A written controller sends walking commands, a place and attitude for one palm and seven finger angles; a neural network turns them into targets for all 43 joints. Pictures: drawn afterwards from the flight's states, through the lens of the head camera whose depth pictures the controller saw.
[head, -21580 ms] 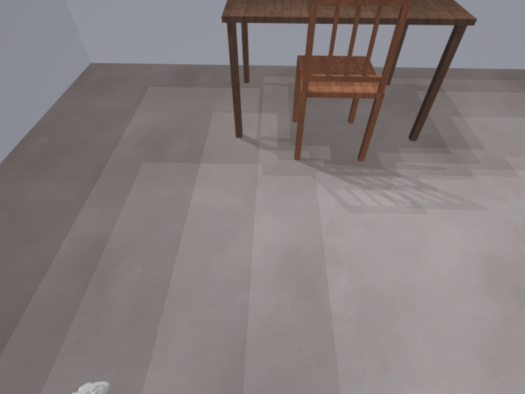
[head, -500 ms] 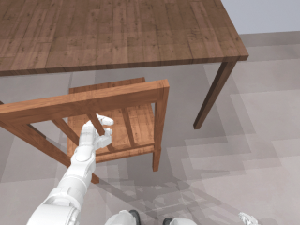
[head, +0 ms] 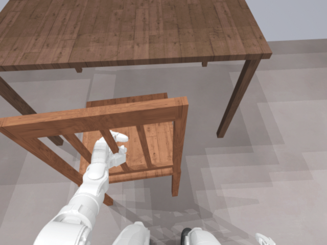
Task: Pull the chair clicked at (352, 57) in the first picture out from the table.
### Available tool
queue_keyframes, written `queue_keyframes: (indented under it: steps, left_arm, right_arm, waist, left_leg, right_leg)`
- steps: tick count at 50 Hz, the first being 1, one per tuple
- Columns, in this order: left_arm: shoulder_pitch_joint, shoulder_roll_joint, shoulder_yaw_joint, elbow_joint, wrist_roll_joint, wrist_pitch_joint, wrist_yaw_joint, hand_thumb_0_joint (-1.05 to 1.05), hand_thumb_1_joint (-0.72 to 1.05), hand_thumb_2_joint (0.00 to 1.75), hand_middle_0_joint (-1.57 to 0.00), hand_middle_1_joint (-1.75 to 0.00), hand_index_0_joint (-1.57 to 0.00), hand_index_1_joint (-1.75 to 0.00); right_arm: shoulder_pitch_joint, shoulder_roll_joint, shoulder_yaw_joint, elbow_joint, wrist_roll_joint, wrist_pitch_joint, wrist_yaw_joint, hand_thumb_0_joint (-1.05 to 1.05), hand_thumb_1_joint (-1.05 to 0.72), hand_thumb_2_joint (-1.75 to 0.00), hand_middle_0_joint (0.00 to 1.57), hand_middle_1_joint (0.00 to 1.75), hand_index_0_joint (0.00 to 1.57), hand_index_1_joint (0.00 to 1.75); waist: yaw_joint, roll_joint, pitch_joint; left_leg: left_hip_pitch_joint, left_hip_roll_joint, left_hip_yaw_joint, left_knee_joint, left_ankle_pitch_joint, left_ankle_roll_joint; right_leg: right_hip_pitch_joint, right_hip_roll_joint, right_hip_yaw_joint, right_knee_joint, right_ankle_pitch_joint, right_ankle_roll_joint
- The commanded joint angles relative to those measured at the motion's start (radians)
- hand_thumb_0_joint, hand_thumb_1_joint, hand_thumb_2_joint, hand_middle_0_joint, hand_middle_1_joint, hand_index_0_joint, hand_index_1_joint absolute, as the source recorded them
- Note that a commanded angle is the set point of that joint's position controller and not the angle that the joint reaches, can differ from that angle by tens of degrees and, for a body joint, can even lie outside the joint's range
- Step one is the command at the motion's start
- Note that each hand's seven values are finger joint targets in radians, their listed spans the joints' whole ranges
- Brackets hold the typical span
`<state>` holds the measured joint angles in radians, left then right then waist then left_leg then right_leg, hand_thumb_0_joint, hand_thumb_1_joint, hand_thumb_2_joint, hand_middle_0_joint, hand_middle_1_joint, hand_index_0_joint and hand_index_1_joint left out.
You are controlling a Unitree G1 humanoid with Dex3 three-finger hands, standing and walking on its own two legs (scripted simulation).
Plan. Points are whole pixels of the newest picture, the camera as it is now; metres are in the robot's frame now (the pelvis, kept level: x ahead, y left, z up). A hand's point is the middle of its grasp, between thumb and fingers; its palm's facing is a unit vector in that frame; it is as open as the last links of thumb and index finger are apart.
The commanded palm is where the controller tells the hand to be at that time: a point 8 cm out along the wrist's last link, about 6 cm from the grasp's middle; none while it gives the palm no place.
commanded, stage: step backward, pulling the chair out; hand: left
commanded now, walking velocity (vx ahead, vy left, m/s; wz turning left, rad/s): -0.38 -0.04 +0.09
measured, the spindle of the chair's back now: (116, 151) +0.37 +0.15 -0.08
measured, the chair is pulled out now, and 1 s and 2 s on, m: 0.18 0.28 0.37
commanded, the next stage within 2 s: none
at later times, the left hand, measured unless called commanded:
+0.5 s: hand (114, 174) +0.29 +0.14 -0.06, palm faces +0.01 -0.98 -0.20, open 5.0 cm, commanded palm +0.28 +0.19 -0.06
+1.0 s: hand (110, 194) +0.24 +0.15 -0.06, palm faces -0.01 -0.98 -0.18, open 4.9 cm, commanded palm +0.23 +0.20 -0.06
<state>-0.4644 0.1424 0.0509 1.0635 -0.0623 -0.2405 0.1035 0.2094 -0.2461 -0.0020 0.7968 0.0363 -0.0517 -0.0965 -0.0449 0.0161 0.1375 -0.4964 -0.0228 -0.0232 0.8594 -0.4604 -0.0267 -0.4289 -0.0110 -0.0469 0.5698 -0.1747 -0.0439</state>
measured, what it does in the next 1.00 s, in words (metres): walks backwards: left foot, then right foot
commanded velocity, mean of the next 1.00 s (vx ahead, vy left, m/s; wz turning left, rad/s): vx -0.38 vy -0.09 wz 0.04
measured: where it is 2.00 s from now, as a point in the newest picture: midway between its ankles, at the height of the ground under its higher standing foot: outside the picture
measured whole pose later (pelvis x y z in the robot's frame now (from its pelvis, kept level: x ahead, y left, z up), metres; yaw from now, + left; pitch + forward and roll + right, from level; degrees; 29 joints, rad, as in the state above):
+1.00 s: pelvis -0.12 +0.02 +0.00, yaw +2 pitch +2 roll +0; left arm -0.51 0.17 0.02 1.00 -0.03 -0.19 0.09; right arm 0.21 -0.27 -0.04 0.72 0.02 0.00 -0.11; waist -0.07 -0.01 0.16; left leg -0.39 0.04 0.02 0.62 -0.25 -0.03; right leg -0.50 -0.03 -0.01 0.57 -0.18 0.01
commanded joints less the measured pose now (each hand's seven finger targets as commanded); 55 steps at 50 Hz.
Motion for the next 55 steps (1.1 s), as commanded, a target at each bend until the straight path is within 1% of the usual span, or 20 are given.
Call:
queue_keyframes:
  steps: [1,5,7,9,17,20,22,25,27,29,30,34,36,38,41,45,47,48,52,55]
  left_arm:
    - [-0.285,0.239,0.028,-0.148,0.036,-0.020,0.025,0.00,0.90,0.90,-0.50,-1.45,-0.50,-1.45]
    - [-0.291,0.166,-0.026,-0.178,0.032,-0.009,0.005,0.00,0.90,0.90,-0.50,-1.45,-0.50,-1.45]
    - [-0.284,0.124,-0.047,-0.200,0.034,-0.015,-0.010,0.00,0.90,0.90,-0.50,-1.45,-0.50,-1.45]
    - [-0.362,0.092,-0.080,-0.289,0.054,-0.031,-0.023,0.00,0.90,0.90,-0.50,-1.45,-0.50,-1.45]
    - [-0.286,0.155,-0.024,-0.299,0.067,-0.045,-0.015,0.00,0.90,0.90,-0.50,-1.45,-0.50,-1.45]
    - [-0.290,0.190,-0.010,-0.256,0.067,-0.059,-0.006,0.00,0.90,0.90,-0.50,-1.45,-0.50,-1.45]
    - [-0.275,0.222,0.017,-0.192,0.071,-0.054,0.006,0.00,0.90,0.90,-0.50,-1.45,-0.50,-1.45]
    - [-0.299,0.199,0.022,-0.146,0.077,-0.048,0.006,0.00,0.90,0.90,-0.50,-1.45,-0.50,-1.45]
    - [-0.294,0.186,0.008,-0.142,0.063,-0.048,0.004,0.00,0.90,0.90,-0.50,-1.45,-0.50,-1.45]
    - [-0.302,0.147,-0.027,-0.207,0.058,-0.061,-0.005,0.00,0.90,0.90,-0.50,-1.45,-0.50,-1.45]
    - [-0.321,0.149,-0.017,-0.226,0.058,-0.056,-0.005,0.00,0.90,0.90,-0.50,-1.45,-0.50,-1.45]
    - [-0.392,0.130,-0.028,-0.235,0.072,-0.060,-0.015,0.00,0.90,0.90,-0.50,-1.45,-0.50,-1.45]
    - [-0.397,0.153,-0.039,-0.219,0.085,-0.068,-0.016,0.00,0.90,0.90,-0.50,-1.45,-0.50,-1.45]
    - [-0.364,0.214,0.010,-0.213,0.069,-0.072,-0.006,0.00,0.90,0.90,-0.50,-1.45,-0.50,-1.45]
    - [-0.293,0.241,0.022,-0.169,0.059,-0.051,-0.001,0.00,0.90,0.90,-0.50,-1.45,-0.50,-1.45]
    - [-0.272,0.186,-0.007,-0.213,0.046,-0.023,-0.005,0.00,0.90,0.90,-0.50,-1.45,-0.50,-1.45]
    - [-0.272,0.172,-0.021,-0.273,0.039,-0.034,-0.006,0.00,0.90,0.90,-0.50,-1.45,-0.50,-1.45]
    - [-0.280,0.158,-0.027,-0.274,0.042,-0.033,-0.009,0.00,0.90,0.90,-0.50,-1.45,-0.50,-1.45]
    - [-0.357,0.151,-0.026,-0.279,0.056,-0.037,-0.014,0.00,0.90,0.90,-0.50,-1.45,-0.50,-1.45]
    - [-0.380,0.188,-0.010,-0.259,0.063,-0.059,-0.009,0.00,0.90,0.90,-0.50,-1.45,-0.50,-1.45]
  right_arm:
    - [0.024,-0.138,-0.045,-0.073,0.002,-0.035,-0.016,0.00,-0.90,-0.90,0.20,0.30,0.20,0.30]
    - [0.079,-0.145,-0.054,-0.075,-0.001,-0.030,-0.029,0.00,-0.90,-0.90,0.20,0.30,0.20,0.30]
    - [0.080,-0.165,-0.079,-0.104,-0.006,-0.014,-0.024,0.00,-0.90,-0.90,0.20,0.30,0.20,0.30]
    - [0.041,-0.136,-0.072,-0.147,-0.027,0.003,-0.011,0.00,-0.90,-0.90,0.20,0.30,0.20,0.30]
    - [0.058,-0.134,-0.088,-0.171,-0.020,0.023,-0.003,0.00,-0.90,-0.90,0.20,0.30,0.20,0.30]
    - [0.085,-0.113,-0.083,-0.146,-0.011,0.013,-0.001,0.00,-0.90,-0.90,0.20,0.30,0.20,0.30]
    - [0.099,-0.109,-0.081,-0.112,-0.008,0.000,-0.004,0.00,-0.90,-0.90,0.20,0.30,0.20,0.30]
    - [0.093,-0.107,-0.059,-0.089,-0.013,-0.013,-0.005,0.00,-0.90,-0.90,0.20,0.30,0.20,0.30]
    - [0.102,-0.131,-0.056,-0.089,-0.010,-0.016,-0.015,0.00,-0.90,-0.90,0.20,0.30,0.20,0.30]
    - [0.044,-0.153,-0.065,-0.147,-0.022,-0.006,-0.016,0.00,-0.90,-0.90,0.20,0.30,0.20,0.30]
    - [0.022,-0.140,-0.066,-0.159,-0.021,0.001,-0.011,0.00,-0.90,-0.90,0.20,0.30,0.20,0.30]
    - [0.090,-0.137,-0.089,-0.123,-0.022,0.000,0.002,0.00,-0.90,-0.90,0.20,0.30,0.20,0.30]
    - [0.102,-0.141,-0.089,-0.104,-0.027,-0.002,0.000,0.00,-0.90,-0.90,0.20,0.30,0.20,0.30]
    - [0.111,-0.134,-0.101,-0.103,-0.008,0.008,-0.007,0.00,-0.90,-0.90,0.20,0.30,0.20,0.30]
    - [0.067,-0.131,-0.087,-0.108,-0.002,0.009,-0.014,0.00,-0.90,-0.90,0.20,0.30,0.20,0.30]
    - [0.071,-0.136,-0.064,-0.125,-0.006,0.017,-0.024,0.00,-0.90,-0.90,0.20,0.30,0.20,0.30]
    - [0.028,-0.160,-0.070,-0.170,-0.017,0.031,-0.026,0.00,-0.90,-0.90,0.20,0.30,0.20,0.30]
    - [0.020,-0.148,-0.072,-0.183,-0.016,0.038,-0.018,0.00,-0.90,-0.90,0.20,0.30,0.20,0.30]
    - [0.061,-0.135,-0.077,-0.159,-0.025,0.031,-0.011,0.00,-0.90,-0.90,0.20,0.30,0.20,0.30]
    - [0.065,-0.139,-0.087,-0.143,-0.019,0.025,-0.012,0.00,-0.90,-0.90,0.20,0.30,0.20,0.30]
  waist:
    - [0.025,-0.141,-0.405]
    - [0.003,-0.141,-0.454]
    - [0.015,-0.004,-0.451]
    - [0.000,0.159,-0.445]
    - [-0.003,0.091,-0.401]
    - [-0.003,-0.107,-0.402]
    - [0.006,-0.226,-0.423]
    - [-0.004,-0.246,-0.447]
    - [-0.015,-0.127,-0.428]
    - [0.015,0.199,-0.354]
    - [0.031,0.214,-0.323]
    - [-0.011,0.051,-0.381]
    - [-0.022,0.085,-0.376]
    - [-0.020,-0.078,-0.499]
    - [0.017,-0.124,-0.491]
    - [-0.008,-0.141,-0.485]
    - [0.016,0.149,-0.423]
    - [0.028,0.187,-0.394]
    - [0.003,0.082,-0.398]
    - [-0.002,0.071,-0.418]
  left_leg:
    - [0.078,0.038,-0.057,-0.070,-0.022,-0.010]
    - [0.215,0.115,-0.018,-0.448,0.278,0.012]
    - [0.286,0.235,-0.097,-0.445,0.567,0.066]
    - [0.260,0.268,-0.129,-0.381,0.717,0.082]
    - [0.077,0.229,-0.046,-0.320,0.371,0.037]
    - [0.072,0.083,0.038,-0.195,-0.036,0.013]
    - [0.150,0.030,0.048,-0.053,-0.078,0.002]
    - [0.207,0.052,0.029,-0.126,-0.027,0.007]
    - [0.246,0.105,0.002,-0.406,0.068,0.033]
    - [0.032,0.287,-0.194,-0.525,0.128,0.126]
    - [-0.054,0.346,-0.228,-0.520,0.197,0.154]
    - [0.220,0.262,-0.127,-0.272,0.688,0.081]
    - [0.190,0.223,-0.089,-0.279,0.609,0.033]
    - [0.190,0.136,0.002,-0.191,0.371,-0.001]
    - [0.122,0.060,-0.015,-0.071,-0.054,-0.008]
    - [0.223,0.102,-0.012,-0.364,0.157,0.016]
    - [0.161,0.246,-0.135,-0.476,0.316,0.090]
    - [0.087,0.302,-0.167,-0.492,0.316,0.116]
    - [0.218,0.293,-0.131,-0.329,0.648,0.104]
    - [0.157,0.234,-0.065,-0.307,0.440,0.050]
  right_leg:
    - [0.295,-0.316,0.249,-0.148,0.355,-0.074]
    - [0.308,-0.217,0.138,-0.049,0.312,0.012]
    - [0.239,-0.078,0.070,0.014,0.221,0.071]
    - [0.242,-0.068,0.044,0.072,0.212,0.064]
    - [0.285,-0.089,0.081,0.057,0.204,0.026]
    - [0.172,-0.202,0.211,-0.163,-0.089,0.004]
    - [0.128,-0.277,0.269,-0.305,-0.213,-0.031]
    - [0.148,-0.256,0.177,-0.256,-0.090,-0.017]
    - [0.123,-0.177,0.107,-0.162,-0.080,0.037]
    - [0.183,-0.041,0.041,0.126,-0.173,0.074]
    - [0.231,-0.025,0.043,0.232,-0.161,0.064]
    - [0.234,-0.055,0.088,-0.018,0.264,0.041]
    - [0.254,-0.102,0.115,-0.031,0.407,0.024]
    - [0.298,-0.193,0.203,-0.094,0.412,-0.004]
    - [0.292,-0.306,0.284,-0.210,0.230,-0.056]
    - [0.263,-0.208,0.154,-0.138,0.192,0.014]
    - [0.221,-0.061,0.065,0.018,-0.027,0.068]
    - [0.242,-0.031,0.057,0.104,-0.109,0.060]
    - [0.221,-0.038,0.072,0.028,0.132,0.052]
    - [0.241,-0.085,0.117,-0.010,0.161,0.031]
